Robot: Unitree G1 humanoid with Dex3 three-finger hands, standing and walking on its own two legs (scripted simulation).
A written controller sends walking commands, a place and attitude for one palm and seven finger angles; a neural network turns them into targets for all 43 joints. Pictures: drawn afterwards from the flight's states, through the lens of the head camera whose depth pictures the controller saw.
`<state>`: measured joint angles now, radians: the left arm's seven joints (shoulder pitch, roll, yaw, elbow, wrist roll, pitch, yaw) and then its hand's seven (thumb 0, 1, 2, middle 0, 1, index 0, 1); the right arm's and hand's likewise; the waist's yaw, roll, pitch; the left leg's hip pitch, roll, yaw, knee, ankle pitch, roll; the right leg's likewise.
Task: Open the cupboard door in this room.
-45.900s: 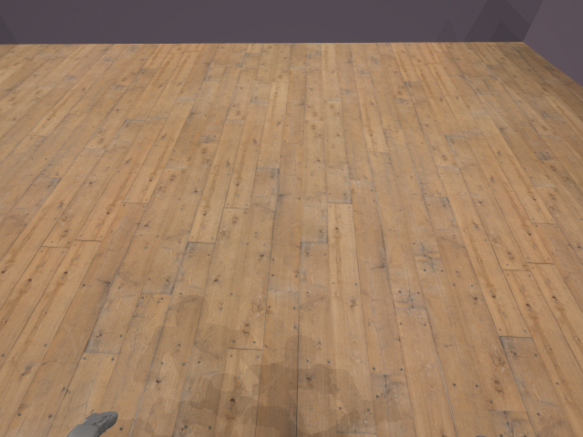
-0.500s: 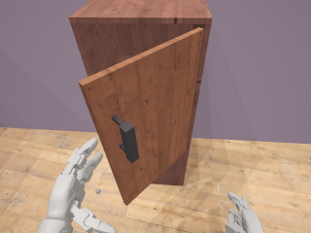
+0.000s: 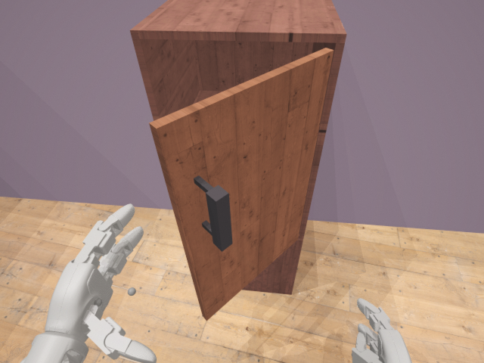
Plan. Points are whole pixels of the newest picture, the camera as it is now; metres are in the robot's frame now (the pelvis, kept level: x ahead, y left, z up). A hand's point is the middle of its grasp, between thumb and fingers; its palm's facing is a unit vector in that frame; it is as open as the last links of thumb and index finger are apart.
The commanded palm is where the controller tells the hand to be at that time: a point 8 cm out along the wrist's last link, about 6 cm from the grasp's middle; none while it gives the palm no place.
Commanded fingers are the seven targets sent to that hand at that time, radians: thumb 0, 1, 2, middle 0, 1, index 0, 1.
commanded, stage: draw the hand back to the body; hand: left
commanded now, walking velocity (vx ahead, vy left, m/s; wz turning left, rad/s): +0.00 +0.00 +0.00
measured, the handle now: (211, 213) +0.33 +0.08 +0.11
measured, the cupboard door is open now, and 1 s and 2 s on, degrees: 49 49 49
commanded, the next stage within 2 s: step back with the hand held close in 1.24 s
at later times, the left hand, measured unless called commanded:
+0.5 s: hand (68, 276) +0.19 +0.23 +0.15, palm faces +0.28 -0.91 -0.30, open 13.5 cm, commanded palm +0.15 +0.28 +0.17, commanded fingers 0.00 0.31 0.64 -0.18 -0.30 -0.18 -0.30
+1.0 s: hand (39, 239) +0.22 +0.27 +0.18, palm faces +0.42 -0.82 -0.38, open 7.9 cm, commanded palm +0.17 +0.31 +0.20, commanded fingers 0.00 0.90 0.90 -0.20 -0.30 -0.20 -0.30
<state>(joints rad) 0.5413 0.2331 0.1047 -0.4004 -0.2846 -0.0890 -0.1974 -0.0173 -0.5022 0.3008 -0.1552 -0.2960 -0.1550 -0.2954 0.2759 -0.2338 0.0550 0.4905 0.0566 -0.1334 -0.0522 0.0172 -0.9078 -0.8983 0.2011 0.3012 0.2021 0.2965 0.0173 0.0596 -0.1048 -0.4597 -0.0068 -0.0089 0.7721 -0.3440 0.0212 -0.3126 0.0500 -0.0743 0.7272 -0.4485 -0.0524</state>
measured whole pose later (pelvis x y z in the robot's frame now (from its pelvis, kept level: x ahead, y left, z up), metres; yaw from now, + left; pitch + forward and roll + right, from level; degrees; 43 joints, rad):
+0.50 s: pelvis +0.00 +0.03 +0.02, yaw -1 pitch -3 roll -1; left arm 0.54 0.30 0.15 -0.45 -0.07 -0.06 0.11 -0.01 -0.03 0.50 -0.18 -0.30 -0.18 -0.30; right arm 0.22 -0.21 0.07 0.58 0.01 -0.12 -0.08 0.02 -0.91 -0.90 0.20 0.30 0.20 0.30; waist 0.05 0.04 0.00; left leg -0.25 -0.03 0.02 0.53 -0.23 0.06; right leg -0.11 0.02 -0.04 0.47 -0.32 -0.02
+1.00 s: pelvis +0.02 +0.01 +0.03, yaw -2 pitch -3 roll +0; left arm 0.48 0.35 0.34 -0.39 -0.08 -0.06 0.11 0.01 0.79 0.86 -0.21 -0.30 -0.21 -0.30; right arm 0.19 -0.24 0.02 0.62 0.01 -0.07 -0.06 0.02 -0.91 -0.90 0.20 0.30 0.20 0.30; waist 0.06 0.04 0.00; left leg -0.16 -0.03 0.03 0.42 -0.21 0.04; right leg -0.02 0.03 -0.03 0.36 -0.29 -0.03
